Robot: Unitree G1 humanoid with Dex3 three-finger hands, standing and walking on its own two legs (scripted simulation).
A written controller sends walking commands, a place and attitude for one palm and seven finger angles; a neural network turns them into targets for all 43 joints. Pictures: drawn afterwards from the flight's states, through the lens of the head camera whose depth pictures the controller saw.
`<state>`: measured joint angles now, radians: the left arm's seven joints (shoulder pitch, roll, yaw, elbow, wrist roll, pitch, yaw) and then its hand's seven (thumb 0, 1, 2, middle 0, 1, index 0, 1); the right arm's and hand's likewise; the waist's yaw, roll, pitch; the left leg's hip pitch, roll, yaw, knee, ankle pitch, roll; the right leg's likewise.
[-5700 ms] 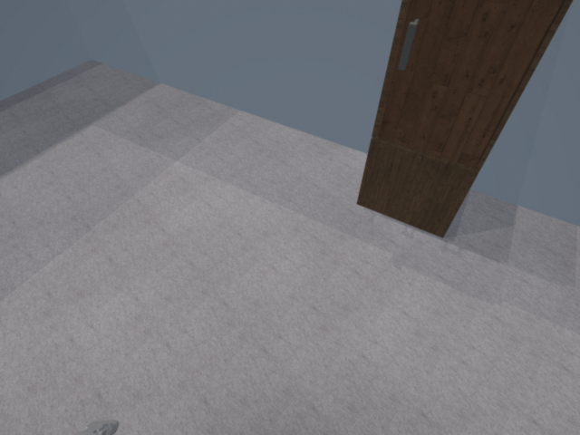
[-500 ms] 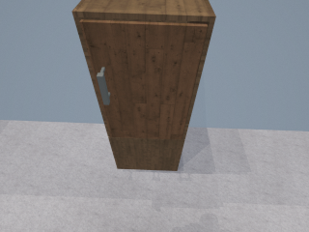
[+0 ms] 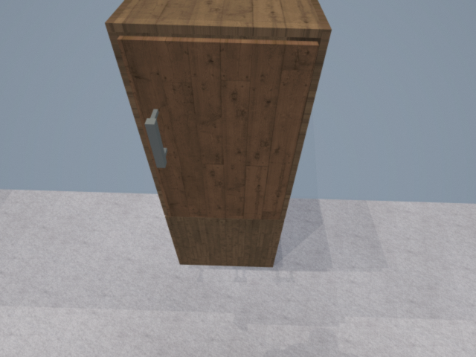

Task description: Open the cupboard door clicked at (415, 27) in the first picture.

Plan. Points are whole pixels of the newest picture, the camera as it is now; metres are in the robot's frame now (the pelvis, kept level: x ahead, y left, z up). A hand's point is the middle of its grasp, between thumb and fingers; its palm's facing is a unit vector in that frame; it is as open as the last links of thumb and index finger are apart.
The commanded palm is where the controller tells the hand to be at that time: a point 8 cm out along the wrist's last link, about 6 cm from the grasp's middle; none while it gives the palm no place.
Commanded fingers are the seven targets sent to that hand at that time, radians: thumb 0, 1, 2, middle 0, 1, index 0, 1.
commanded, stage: come to a stop and stand still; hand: left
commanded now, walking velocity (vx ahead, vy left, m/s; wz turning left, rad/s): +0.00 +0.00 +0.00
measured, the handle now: (158, 139) +0.57 +0.23 +0.02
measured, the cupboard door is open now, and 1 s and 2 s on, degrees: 0 0 0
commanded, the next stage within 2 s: look again from close up in 0.06 s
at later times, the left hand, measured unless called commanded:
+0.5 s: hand out of the picture +0.02 +0.19 -0.17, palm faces +0.02 -0.97 -0.23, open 7.3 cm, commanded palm none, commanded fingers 0.00 0.90 0.90 -0.20 -0.30 -0.20 -0.30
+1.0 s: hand (141, 298) +0.21 +0.18 +0.00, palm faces +0.13 -0.99 -0.03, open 7.7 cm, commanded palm +0.12 +0.24 -0.06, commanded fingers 0.00 0.57 0.76 -0.22 -0.51 -0.22 -0.51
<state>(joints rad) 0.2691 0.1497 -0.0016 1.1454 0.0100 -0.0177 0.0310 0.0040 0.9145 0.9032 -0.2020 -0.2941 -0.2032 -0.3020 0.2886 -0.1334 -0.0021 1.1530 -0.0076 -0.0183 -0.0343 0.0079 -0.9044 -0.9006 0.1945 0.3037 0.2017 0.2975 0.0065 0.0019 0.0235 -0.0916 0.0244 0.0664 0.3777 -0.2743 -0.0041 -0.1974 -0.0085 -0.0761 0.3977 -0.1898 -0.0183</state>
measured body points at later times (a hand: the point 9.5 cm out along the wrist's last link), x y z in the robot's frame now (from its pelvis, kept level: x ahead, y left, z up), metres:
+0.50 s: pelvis +0.00 +0.01 -0.01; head +0.01 -0.01 +0.44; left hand +0.02 +0.24 -0.15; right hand +0.01 -0.21 -0.17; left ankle -0.05 +0.12 -0.74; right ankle +0.02 -0.11 -0.74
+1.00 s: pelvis -0.02 -0.01 -0.04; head +0.01 -0.02 +0.41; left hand +0.20 +0.23 +0.00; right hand +0.15 -0.28 -0.12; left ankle -0.04 +0.12 -0.74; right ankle +0.02 -0.11 -0.74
